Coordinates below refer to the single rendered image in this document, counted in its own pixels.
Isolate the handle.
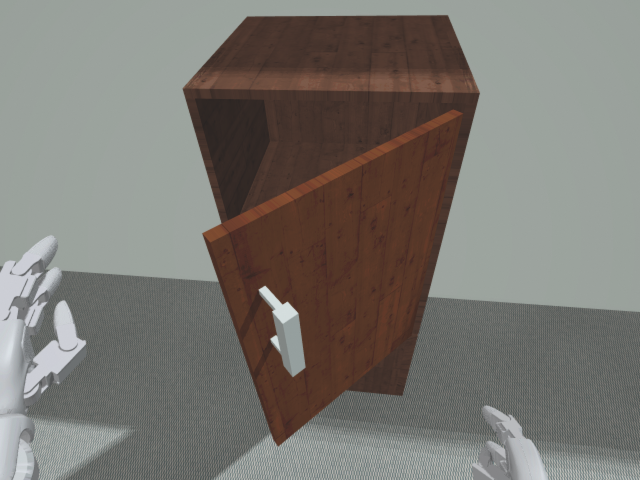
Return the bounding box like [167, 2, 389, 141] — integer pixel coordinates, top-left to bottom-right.
[259, 286, 306, 377]

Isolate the left robot forearm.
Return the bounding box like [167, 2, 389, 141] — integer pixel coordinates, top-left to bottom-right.
[0, 414, 39, 480]

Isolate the cupboard door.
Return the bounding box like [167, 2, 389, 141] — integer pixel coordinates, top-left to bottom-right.
[202, 110, 463, 446]

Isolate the left robot hand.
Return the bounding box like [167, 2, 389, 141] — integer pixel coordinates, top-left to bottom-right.
[0, 235, 87, 416]

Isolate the right robot hand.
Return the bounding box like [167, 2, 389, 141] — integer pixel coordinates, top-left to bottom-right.
[472, 406, 549, 480]

